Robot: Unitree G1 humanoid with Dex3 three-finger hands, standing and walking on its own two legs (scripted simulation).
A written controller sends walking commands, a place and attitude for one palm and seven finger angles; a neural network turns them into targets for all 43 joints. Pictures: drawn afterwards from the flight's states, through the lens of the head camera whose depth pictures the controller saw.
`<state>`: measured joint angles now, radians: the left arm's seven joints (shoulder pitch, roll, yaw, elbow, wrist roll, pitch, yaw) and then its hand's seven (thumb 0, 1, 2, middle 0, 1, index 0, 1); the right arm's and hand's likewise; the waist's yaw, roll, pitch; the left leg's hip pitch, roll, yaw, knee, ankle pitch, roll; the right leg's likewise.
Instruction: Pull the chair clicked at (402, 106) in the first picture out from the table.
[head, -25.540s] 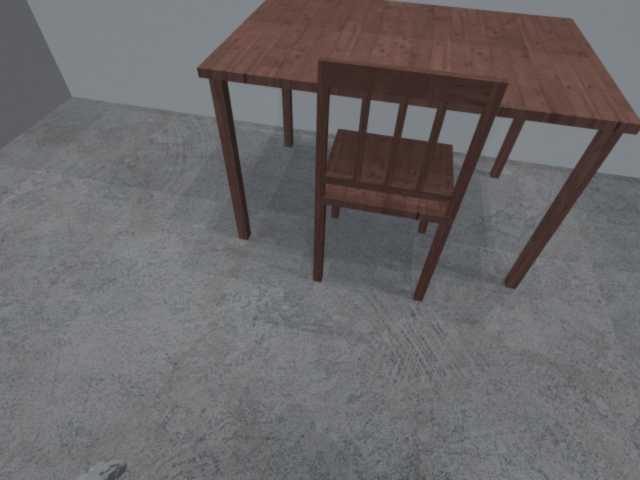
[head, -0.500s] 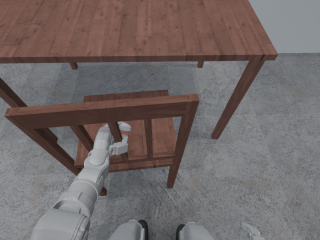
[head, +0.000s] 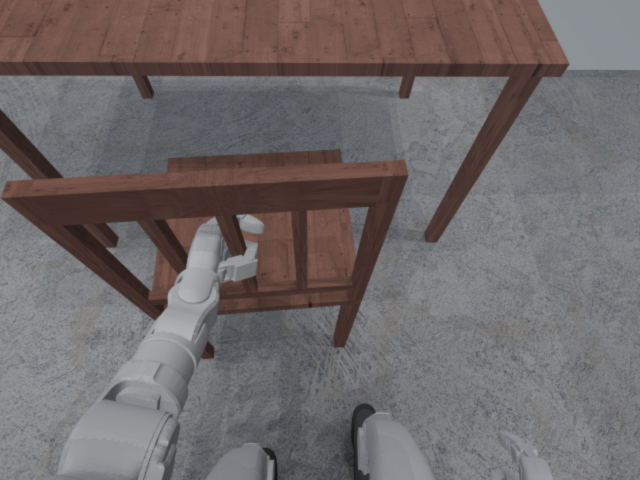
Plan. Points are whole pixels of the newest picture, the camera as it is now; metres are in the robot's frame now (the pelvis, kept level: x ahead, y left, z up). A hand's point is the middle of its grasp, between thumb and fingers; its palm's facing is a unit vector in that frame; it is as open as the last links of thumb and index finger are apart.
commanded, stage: step backward, pulling the chair out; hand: left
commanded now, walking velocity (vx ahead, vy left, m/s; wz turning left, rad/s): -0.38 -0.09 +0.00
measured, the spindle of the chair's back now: (240, 256) +0.42 +0.12 -0.09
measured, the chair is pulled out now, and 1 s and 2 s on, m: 0.22 0.40 0.65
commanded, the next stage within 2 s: stop walking, hand still on the chair in 1.40 s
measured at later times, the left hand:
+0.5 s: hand (238, 310) +0.32 +0.11 -0.05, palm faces -0.05 -0.98 -0.18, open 5.4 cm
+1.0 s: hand (230, 387) +0.22 +0.11 -0.05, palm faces -0.03 -0.98 -0.21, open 5.4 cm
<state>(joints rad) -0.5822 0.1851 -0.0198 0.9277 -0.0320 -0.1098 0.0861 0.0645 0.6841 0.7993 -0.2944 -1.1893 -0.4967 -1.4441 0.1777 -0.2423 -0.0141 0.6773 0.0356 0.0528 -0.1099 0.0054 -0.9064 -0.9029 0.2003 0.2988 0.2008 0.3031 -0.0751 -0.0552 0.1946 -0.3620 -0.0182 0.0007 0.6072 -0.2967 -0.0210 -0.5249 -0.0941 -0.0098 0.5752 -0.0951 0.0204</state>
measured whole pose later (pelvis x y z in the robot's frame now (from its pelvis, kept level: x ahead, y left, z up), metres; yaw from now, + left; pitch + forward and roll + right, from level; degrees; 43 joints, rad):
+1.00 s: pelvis -0.15 -0.01 +0.01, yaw -2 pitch +1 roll -2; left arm -0.54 0.19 0.05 1.00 -0.04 -0.20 0.08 0.06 0.67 0.81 -0.33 -1.20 -0.50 -1.44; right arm 0.15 -0.20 0.01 0.72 0.03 0.01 -0.08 0.00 -0.90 -0.90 0.20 0.30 0.20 0.30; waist -0.05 0.06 0.23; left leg -0.44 0.08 -0.01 0.62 -0.22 -0.03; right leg -0.32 0.04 -0.04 0.53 -0.21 -0.03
